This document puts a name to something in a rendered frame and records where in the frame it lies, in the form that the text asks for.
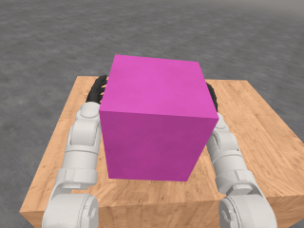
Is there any left robot hand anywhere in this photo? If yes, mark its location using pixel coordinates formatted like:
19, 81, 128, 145
85, 75, 107, 105

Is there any robot right upper arm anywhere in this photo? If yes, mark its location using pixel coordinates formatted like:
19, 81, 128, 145
218, 194, 276, 228

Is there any carton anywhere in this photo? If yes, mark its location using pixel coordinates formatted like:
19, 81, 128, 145
99, 54, 219, 181

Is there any right robot hand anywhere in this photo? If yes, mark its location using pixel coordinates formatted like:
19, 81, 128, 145
206, 83, 219, 112

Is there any robot left upper arm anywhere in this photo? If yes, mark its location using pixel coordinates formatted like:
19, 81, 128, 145
42, 193, 99, 228

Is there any robot right forearm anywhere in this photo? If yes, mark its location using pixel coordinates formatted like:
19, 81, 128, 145
206, 113, 277, 228

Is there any pedestal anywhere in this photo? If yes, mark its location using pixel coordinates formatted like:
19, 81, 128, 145
19, 76, 304, 228

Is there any robot left forearm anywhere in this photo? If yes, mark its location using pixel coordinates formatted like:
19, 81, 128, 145
42, 102, 102, 228

